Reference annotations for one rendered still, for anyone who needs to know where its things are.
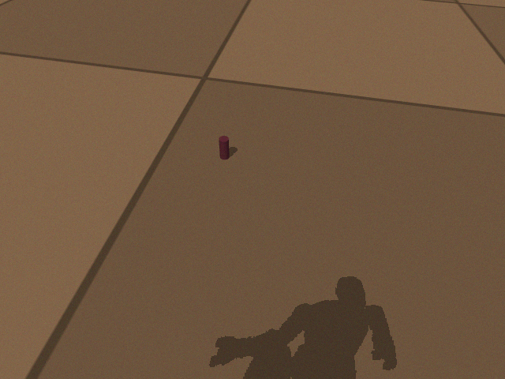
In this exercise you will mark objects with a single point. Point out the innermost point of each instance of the can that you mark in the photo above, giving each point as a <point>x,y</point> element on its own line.
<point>224,147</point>

